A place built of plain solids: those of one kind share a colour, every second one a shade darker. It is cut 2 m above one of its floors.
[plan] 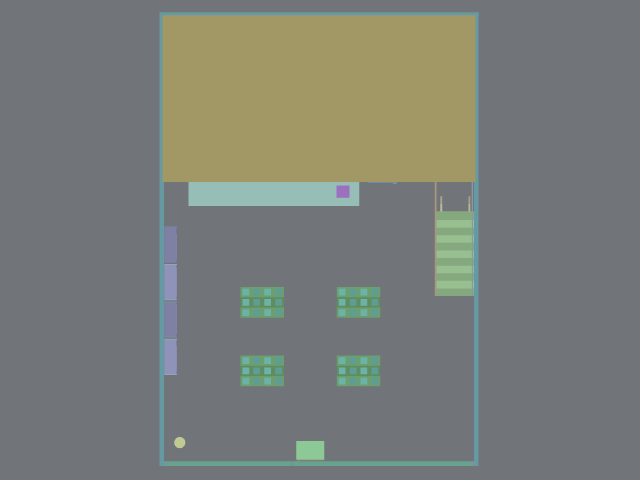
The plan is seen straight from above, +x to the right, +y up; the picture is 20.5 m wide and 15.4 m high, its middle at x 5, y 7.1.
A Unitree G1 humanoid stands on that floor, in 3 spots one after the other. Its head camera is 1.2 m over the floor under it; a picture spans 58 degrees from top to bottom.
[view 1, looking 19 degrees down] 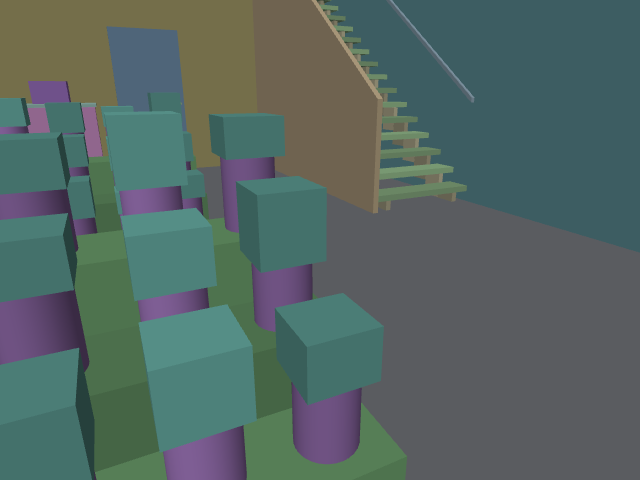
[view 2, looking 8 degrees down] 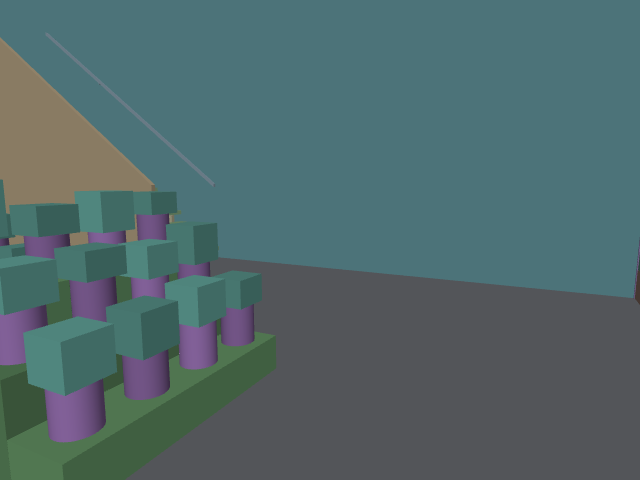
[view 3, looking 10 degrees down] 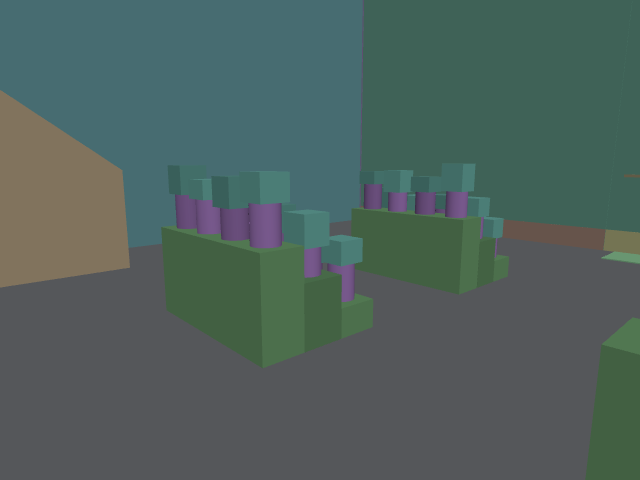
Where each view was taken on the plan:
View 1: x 6.29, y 1.65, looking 64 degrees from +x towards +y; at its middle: bunch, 1.34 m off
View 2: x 4.69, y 1.00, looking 26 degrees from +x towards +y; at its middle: wall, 5.90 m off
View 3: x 3.52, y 6.95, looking -42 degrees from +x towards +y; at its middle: bunch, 2.84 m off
